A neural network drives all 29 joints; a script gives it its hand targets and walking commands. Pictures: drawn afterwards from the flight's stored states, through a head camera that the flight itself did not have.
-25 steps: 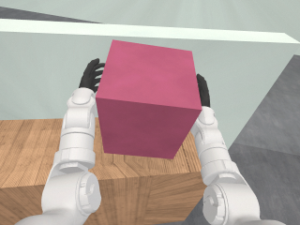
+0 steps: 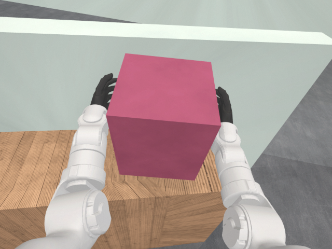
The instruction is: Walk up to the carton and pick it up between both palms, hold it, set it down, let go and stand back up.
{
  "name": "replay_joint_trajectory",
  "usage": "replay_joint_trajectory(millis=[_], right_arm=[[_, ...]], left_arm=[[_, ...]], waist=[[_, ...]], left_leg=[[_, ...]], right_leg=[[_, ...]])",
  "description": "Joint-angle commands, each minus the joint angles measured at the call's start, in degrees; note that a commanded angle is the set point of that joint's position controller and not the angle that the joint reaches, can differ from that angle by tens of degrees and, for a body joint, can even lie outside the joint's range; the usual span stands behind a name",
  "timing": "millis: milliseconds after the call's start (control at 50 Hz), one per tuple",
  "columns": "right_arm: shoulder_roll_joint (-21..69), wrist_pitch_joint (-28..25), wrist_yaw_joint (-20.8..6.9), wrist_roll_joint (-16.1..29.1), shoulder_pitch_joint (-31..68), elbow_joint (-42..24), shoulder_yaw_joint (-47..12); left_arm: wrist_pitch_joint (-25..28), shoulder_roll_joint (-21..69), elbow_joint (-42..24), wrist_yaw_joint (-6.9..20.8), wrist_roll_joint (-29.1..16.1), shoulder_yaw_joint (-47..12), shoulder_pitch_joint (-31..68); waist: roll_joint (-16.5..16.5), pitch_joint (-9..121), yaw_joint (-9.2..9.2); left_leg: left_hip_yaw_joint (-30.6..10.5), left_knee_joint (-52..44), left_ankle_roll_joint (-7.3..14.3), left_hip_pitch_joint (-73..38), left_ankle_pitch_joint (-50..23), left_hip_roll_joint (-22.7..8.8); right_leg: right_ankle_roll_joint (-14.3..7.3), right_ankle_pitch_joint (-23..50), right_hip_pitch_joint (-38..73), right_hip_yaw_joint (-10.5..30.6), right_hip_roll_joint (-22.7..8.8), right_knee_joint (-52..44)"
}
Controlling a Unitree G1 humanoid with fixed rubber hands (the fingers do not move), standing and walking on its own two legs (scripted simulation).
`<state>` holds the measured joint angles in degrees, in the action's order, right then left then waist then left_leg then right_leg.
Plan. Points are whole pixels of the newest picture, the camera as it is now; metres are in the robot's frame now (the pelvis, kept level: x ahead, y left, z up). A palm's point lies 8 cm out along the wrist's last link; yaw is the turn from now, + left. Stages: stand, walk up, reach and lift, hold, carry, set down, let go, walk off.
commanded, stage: set down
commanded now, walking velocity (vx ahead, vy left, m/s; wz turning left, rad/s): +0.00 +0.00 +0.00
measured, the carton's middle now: (162, 121) +0.40 -0.01 +0.10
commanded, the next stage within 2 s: none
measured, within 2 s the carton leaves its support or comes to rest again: neither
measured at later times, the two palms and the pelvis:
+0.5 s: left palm (101, 113) +0.41 +0.15 +0.11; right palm (219, 124) +0.38 -0.15 +0.11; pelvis +0.00 +0.00 +0.00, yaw +0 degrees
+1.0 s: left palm (103, 116) +0.43 +0.15 +0.09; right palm (214, 126) +0.40 -0.15 +0.09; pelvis +0.02 +0.00 +0.00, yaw +0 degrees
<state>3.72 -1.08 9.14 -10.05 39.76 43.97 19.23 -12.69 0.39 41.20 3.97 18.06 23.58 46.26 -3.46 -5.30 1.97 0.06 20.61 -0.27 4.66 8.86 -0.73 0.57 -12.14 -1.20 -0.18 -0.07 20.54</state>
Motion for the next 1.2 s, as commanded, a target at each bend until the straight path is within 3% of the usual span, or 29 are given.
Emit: replay_joint_trajectory(millis=[0, 380, 840, 1180], right_arm=[[31.59, -5.39, -8.11, -2.45, 38.91, -8.1, -15.53], [33.74, -5.62, -9.78, -9.38, 37.95, -4.43, -7.92], [37.28, -7.08, -9.86, -14.77, 33.81, -1.72, -3.5], [38.24, -10.01, -9.79, -16.04, 31.12, 0.38, -3.79]], left_arm=[[4.42, 25.31, 2.08, 9.08, 0.84, -11.02, 31.02], [9.24, 23.56, 8.51, 9.01, 1.96, -7.32, 36.09], [14.26, 22.77, 11.97, 9.18, 3.1, -5.33, 37.73], [16.94, 23.41, 13.71, 8.4, 4.09, -4.85, 34.28]], waist=[[-0.13, 29.54, -1.64], [1.0, 28.6, -0.97], [1.79, 34.62, 0.09], [1.92, 35.95, -0.62]], left_leg=[[6.83, -6.12, 1.81, 0.51, -3.22, 3.4], [7.39, -7.37, 1.59, 2.73, -0.16, 2.68], [7.52, -6.26, 1.41, 6.85, -5.5, 2.36], [7.35, -5.19, 1.25, 8.13, -8.96, 1.98]], right_leg=[[5.38, 23.08, 11.51, -2.51, -0.58, -3.08], [5.0, 18.45, 9.77, -2.85, -0.88, -3.18], [5.37, 28.73, 11.76, -2.85, -1.38, -0.23], [4.81, 32.9, 11.49, -2.87, -1.49, 1.08]])
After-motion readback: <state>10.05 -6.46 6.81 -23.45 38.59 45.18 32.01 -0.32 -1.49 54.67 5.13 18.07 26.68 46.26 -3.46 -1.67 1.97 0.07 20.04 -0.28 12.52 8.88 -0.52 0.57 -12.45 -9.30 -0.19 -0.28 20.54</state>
